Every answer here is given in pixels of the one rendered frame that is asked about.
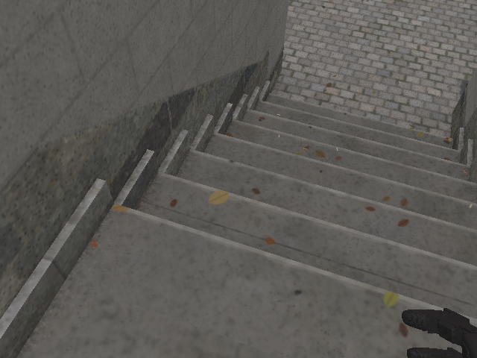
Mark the robot right hand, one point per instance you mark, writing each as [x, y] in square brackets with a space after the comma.
[450, 325]

